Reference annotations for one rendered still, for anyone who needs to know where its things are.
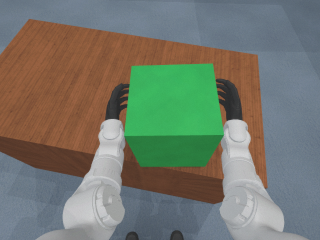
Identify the left robot hand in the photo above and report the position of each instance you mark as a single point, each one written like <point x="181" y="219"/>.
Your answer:
<point x="113" y="107"/>

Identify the left robot upper arm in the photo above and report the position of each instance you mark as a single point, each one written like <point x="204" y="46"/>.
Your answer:
<point x="92" y="214"/>

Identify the pedestal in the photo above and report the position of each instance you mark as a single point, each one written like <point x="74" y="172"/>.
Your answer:
<point x="55" y="84"/>

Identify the right robot foot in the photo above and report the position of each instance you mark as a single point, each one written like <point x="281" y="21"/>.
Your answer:
<point x="176" y="235"/>

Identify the robot left forearm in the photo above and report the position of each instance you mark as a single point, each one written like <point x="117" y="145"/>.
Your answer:
<point x="107" y="164"/>

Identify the right robot upper arm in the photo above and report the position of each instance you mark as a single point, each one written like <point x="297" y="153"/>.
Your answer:
<point x="250" y="216"/>

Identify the carton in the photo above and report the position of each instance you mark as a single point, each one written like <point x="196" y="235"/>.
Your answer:
<point x="173" y="116"/>

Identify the right robot hand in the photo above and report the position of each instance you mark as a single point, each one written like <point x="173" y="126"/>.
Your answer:
<point x="232" y="102"/>

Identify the robot right forearm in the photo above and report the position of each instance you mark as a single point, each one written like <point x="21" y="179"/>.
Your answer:
<point x="237" y="163"/>

